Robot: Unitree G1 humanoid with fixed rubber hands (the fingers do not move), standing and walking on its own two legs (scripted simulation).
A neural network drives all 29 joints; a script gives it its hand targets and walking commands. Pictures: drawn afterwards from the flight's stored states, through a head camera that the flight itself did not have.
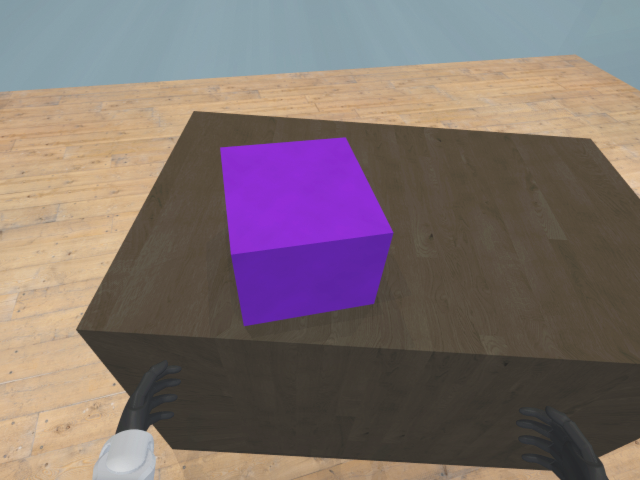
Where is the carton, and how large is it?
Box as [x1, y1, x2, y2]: [220, 137, 392, 325]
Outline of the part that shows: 345,137 220,147 231,257 244,325 373,303 390,243 392,231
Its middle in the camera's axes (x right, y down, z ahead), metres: -0.04 -0.03 +0.68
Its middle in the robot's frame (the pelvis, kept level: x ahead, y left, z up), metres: +0.53 +0.06 -0.01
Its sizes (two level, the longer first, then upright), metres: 0.257 0.232 0.183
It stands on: a pedestal, 0.68 m high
